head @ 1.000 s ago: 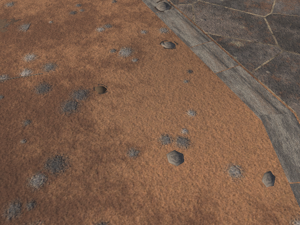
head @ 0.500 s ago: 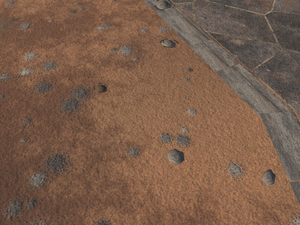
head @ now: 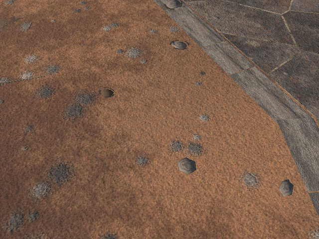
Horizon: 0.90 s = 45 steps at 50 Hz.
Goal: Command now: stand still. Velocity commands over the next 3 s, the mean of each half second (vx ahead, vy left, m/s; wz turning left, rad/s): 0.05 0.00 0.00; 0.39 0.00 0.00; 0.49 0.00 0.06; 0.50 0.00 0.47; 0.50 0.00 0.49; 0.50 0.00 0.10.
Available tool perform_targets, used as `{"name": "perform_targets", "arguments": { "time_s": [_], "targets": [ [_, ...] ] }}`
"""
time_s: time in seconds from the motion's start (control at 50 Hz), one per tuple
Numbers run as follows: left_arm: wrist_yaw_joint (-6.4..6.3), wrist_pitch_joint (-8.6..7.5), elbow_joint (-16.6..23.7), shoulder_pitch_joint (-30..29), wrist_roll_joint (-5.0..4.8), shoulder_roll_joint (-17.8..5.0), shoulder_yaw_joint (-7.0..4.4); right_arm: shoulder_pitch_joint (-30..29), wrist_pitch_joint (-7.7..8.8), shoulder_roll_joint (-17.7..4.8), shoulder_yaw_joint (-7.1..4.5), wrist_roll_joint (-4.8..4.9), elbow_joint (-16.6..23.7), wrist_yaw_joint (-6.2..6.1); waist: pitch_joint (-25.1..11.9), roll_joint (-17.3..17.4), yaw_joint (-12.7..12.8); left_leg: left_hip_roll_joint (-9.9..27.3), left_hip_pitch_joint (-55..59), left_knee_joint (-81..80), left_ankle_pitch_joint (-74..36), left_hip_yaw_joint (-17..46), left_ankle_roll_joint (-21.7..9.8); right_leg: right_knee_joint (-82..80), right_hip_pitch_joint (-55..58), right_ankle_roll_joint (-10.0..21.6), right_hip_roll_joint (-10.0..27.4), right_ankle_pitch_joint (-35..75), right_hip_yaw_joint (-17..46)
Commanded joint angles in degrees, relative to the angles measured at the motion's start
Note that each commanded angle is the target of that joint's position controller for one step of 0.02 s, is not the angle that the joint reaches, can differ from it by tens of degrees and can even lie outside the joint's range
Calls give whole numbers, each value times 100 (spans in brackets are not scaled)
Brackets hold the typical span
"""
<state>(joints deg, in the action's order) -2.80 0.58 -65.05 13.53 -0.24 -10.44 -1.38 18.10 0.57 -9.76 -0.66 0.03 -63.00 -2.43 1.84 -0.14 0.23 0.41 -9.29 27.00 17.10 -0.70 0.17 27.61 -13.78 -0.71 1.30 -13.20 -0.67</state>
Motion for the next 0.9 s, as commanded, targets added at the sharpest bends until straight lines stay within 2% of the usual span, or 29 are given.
{"name": "perform_targets", "arguments": {
  "time_s": [0.02,0.34,0.36,0.4,0.42,0.46,0.48,0.5,0.52,0.54,0.56,0.58,0.6,0.62,0.64,0.66,0.68,0.7,0.72,0.74,0.76,0.8,0.84,0.88,0.9],
  "targets": [
    [-17,-25,90,300,-1,-521,-77,466,22,-492,-79,2,62,-14,149,27,0,101,-524,-556,-750,84,-101,-363,303,149,70,763,70],
    [-26,-32,109,414,-9,-469,-84,576,28,-434,-89,8,87,-16,184,31,0,96,-533,-540,-762,86,-107,-333,291,139,67,769,62],
    [-28,-27,52,520,-7,-409,-72,690,20,-387,-82,10,27,-21,43,47,-2,42,-475,-566,-192,35,-131,-316,348,148,-9,207,-23],
    [-47,-24,60,545,-76,-487,-121,676,-4,-585,-160,82,72,-59,307,190,-16,27,-756,-563,1815,143,-366,-10,-72,260,-235,-1758,-230],
    [-45,-61,125,458,-79,-505,-133,674,12,-647,-187,106,134,-70,592,237,-54,186,-959,-684,2553,383,-516,103,-453,332,-220,-2323,-190],
    [20,-242,300,198,-92,-320,-101,998,135,-835,-262,171,139,-42,865,600,-227,828,-765,-1118,3101,1327,-900,718,-1142,359,-204,-1988,-239],
    [81,-351,390,64,-103,-187,-76,1171,197,-1024,-337,191,106,-18,861,996,-292,1339,-470,-1487,3247,2058,-1173,1343,-1463,341,-258,-1392,-416],
    [142,-442,478,-66,-117,-172,-69,1134,240,-1123,-385,190,134,-4,962,1134,-296,1770,-543,-1730,3137,2651,-1418,1827,-1605,437,-70,-1153,-242],
    [193,-515,541,-102,-151,-234,-88,973,285,-1057,-373,145,226,11,998,1049,-214,1890,-556,-1793,2839,2785,-1482,2043,-1715,544,57,-1359,-100],
    [230,-572,572,-3,-198,-219,-84,745,323,-1041,-366,155,315,36,1019,1045,-64,1864,-572,-1692,2536,2627,-1403,1736,-1620,649,142,-1565,-36],
    [251,-623,512,247,-223,-245,-101,451,331,-999,-356,217,414,60,974,929,146,1630,-743,-1482,2150,2165,-1185,952,-1051,722,121,-1426,-118],
    [254,-651,275,778,-215,-278,-154,178,307,-975,-347,249,498,82,813,745,411,1208,-1178,-1121,1692,1521,-934,101,68,701,-127,-812,-402],
    [249,-635,21,1317,-151,-422,-246,67,307,-958,-344,234,578,95,566,461,560,798,-1615,-481,931,1001,-737,-14,1052,585,-264,-252,-355],
    [224,-630,-153,2233,-115,-841,-399,-167,361,-744,-274,169,713,124,193,-628,907,214,-2314,1507,59,159,-386,-702,1998,845,658,-621,1094],
    [293,-681,-168,2896,-113,-1480,-510,-117,487,-355,-187,180,935,101,-170,-2040,951,-405,-3479,3297,1108,-117,-206,-1727,2677,1647,1967,-1040,3754],
    [296,-765,-68,2430,-15,-1046,-345,-166,579,-503,-218,263,946,122,85,-1211,633,-70,-3932,4431,1248,542,-337,-1800,2346,1812,2266,-1279,4249],
    [296,-809,117,1885,-35,-742,-253,-205,635,-541,-220,316,956,187,430,-692,405,207,-4260,4820,715,655,-495,-1717,2125,1632,2104,-1051,3538],
    [332,-806,251,1504,-33,-640,-191,-224,670,-584,-239,275,920,219,453,-383,269,436,-4214,4720,165,562,-573,-1763,1940,1417,1792,-680,2748],
    [365,-775,320,1320,-23,-603,-152,-327,692,-710,-307,213,931,227,512,-249,184,580,-4149,4382,-242,478,-590,-1821,1821,1247,1574,-61,2172],
    [367,-725,318,1349,-3,-436,-90,-411,676,-812,-370,173,941,254,472,-305,158,667,-3912,4102,-474,355,-564,-1844,1730,1077,1310,645,1607],
    [342,-675,289,1499,14,-373,-60,-409,637,-736,-377,177,931,296,405,-423,150,672,-3746,3903,-598,233,-509,-1852,1685,1012,1167,1127,1253],
    [262,-614,271,1715,30,-498,-56,-663,543,-508,-331,159,1017,345,424,-395,159,660,-3737,3486,-820,37,-346,-1919,1568,1055,1076,1705,885],
    [187,-586,374,1627,55,-682,-68,-1357,514,-381,-255,137,1311,348,614,-304,219,599,-3645,2525,-1203,-66,-215,-2089,1217,1093,1022,1775,666],
    [139,-576,450,1640,55,-817,-91,-1969,527,-332,-189,145,1535,377,714,-386,342,411,-3199,1568,-1653,-242,-170,-2251,895,1071,929,1651,458],
    [129,-582,444,1737,33,-887,-114,-2152,528,-375,-179,158,1604,401,729,-446,379,333,-3008,1283,-1776,-319,-175,-2321,873,1087,966,1601,415]
  ]
}}
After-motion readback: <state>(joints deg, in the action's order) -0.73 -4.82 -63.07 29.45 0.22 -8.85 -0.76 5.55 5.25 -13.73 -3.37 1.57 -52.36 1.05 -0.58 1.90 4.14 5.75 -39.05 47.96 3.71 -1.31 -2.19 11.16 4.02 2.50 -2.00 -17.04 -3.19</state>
